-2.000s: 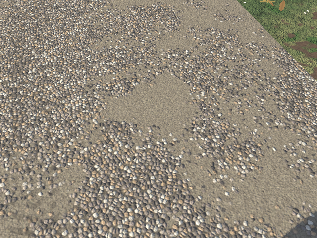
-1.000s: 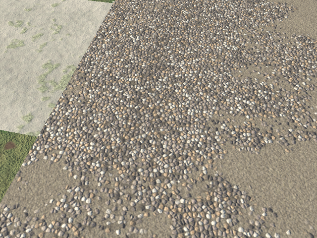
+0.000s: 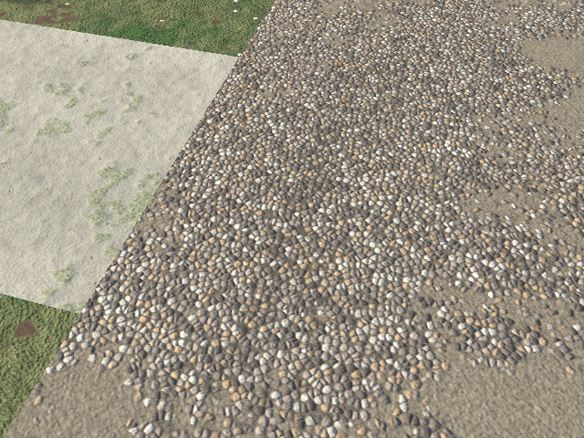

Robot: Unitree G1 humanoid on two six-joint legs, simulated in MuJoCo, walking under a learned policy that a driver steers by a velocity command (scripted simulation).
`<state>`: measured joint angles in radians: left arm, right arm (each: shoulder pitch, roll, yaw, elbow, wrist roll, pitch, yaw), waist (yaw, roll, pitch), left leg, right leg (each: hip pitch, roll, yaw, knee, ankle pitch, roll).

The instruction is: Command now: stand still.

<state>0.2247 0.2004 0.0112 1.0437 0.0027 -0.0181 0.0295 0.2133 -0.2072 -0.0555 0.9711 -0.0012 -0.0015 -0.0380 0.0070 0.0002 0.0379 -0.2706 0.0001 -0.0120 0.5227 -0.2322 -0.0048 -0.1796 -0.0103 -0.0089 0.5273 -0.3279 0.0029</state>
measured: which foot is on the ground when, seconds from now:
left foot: down 0.00-1.00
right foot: down 0.00-0.66, up 0.68-1.00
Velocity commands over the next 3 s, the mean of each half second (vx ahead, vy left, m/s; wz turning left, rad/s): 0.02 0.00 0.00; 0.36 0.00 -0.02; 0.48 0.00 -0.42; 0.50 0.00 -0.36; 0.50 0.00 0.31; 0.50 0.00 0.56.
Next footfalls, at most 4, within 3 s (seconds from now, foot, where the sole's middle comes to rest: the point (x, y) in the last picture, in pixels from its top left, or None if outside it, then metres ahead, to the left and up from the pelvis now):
1.14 right None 0.46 -0.10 -0.77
1.64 left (298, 330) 0.78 0.02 -0.77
2.14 right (428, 292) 0.90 -0.32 -0.77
2.68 left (357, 198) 1.24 -0.16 -0.77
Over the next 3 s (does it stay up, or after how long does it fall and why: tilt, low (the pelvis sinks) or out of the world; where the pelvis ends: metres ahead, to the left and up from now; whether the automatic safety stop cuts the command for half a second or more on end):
stays up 1.23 -0.23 0.01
